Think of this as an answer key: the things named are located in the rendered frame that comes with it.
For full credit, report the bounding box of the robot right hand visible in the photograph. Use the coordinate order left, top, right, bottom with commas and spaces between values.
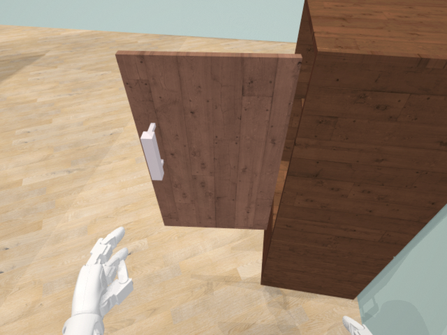
342, 316, 372, 335

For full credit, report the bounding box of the robot left forearm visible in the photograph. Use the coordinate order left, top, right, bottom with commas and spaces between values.
62, 313, 104, 335

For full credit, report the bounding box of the cupboard door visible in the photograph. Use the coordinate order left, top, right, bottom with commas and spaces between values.
115, 50, 302, 230

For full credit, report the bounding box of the handle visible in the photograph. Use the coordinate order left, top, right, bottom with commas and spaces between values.
140, 123, 164, 181

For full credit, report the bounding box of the robot left hand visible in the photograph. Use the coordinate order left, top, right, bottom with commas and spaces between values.
71, 227, 133, 320

